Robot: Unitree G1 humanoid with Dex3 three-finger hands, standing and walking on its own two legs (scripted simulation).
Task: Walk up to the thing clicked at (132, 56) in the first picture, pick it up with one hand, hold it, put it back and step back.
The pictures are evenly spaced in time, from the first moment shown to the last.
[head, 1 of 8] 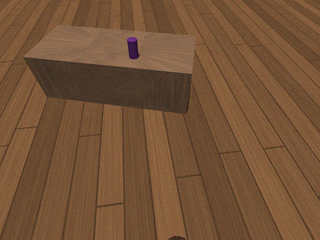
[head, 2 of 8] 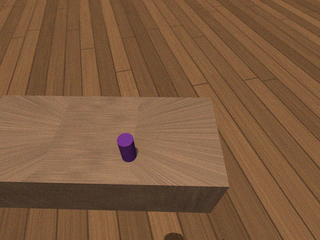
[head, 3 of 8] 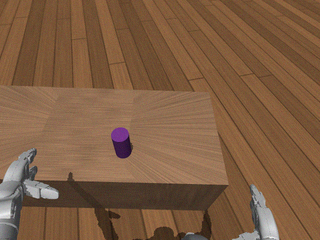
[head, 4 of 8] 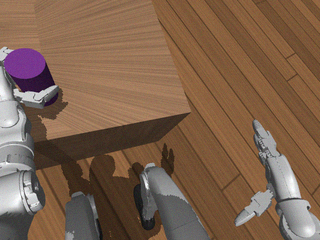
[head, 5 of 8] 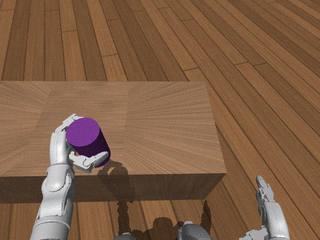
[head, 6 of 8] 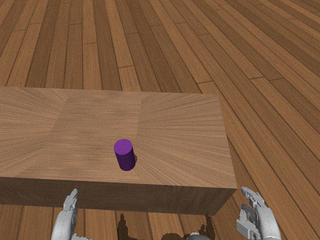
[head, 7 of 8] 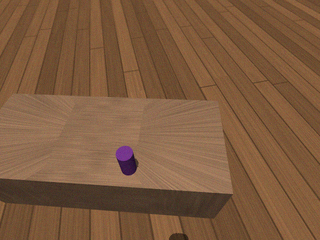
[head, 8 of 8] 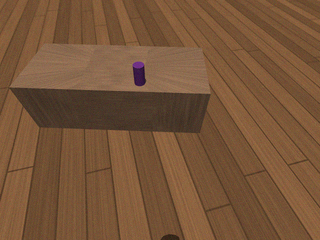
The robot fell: no
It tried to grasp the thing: yes
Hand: left
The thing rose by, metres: 0.29
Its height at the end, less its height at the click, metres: +0.00
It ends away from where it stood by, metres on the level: 0.06
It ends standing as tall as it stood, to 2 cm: yes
